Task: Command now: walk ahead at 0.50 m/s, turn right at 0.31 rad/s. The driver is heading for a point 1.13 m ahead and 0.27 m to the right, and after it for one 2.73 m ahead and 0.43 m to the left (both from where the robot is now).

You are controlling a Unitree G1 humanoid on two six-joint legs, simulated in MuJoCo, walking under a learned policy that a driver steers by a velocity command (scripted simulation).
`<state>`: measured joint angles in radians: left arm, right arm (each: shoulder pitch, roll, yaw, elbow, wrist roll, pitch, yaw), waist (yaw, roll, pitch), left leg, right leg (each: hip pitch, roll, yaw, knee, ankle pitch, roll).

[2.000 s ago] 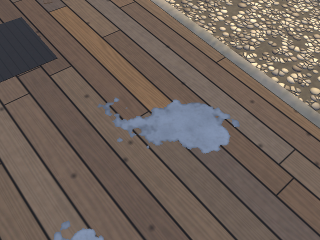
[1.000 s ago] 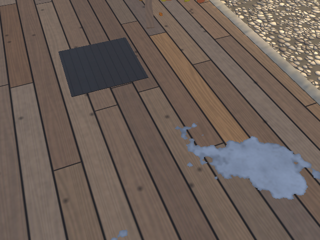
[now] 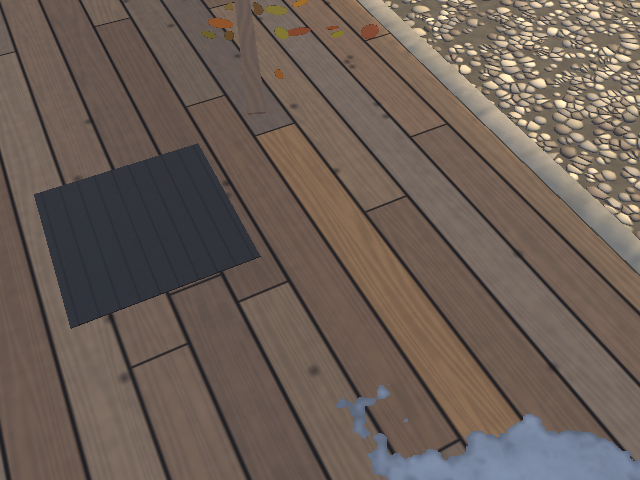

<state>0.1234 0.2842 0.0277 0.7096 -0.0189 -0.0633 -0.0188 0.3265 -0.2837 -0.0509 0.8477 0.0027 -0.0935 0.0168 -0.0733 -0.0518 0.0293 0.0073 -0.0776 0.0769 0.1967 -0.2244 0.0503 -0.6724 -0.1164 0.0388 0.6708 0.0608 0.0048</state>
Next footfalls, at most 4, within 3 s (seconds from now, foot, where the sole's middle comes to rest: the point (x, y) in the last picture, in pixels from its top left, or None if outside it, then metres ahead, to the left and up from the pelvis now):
0.14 right None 0.27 -0.14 -0.78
0.64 left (316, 432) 0.58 -0.01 -0.78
1.14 right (458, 358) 0.73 -0.35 -0.78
1.70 left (384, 242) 1.09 -0.22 -0.78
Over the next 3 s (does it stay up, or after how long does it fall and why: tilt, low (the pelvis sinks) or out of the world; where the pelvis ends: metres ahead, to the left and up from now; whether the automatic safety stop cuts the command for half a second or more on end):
stays up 1.57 -0.19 0.00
